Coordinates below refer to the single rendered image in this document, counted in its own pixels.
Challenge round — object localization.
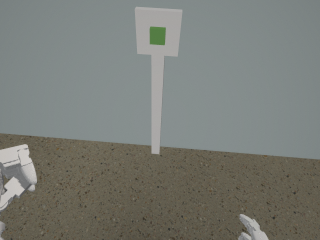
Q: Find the button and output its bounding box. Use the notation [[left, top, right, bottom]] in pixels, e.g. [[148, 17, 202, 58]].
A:
[[149, 26, 166, 45]]

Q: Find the robot left hand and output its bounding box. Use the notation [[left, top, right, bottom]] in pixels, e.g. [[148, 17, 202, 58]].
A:
[[0, 144, 37, 216]]

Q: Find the panel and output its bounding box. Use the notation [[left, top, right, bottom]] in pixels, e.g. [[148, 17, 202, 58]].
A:
[[135, 7, 183, 154]]

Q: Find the robot right hand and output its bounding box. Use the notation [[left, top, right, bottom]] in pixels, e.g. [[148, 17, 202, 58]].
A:
[[238, 214, 269, 240]]

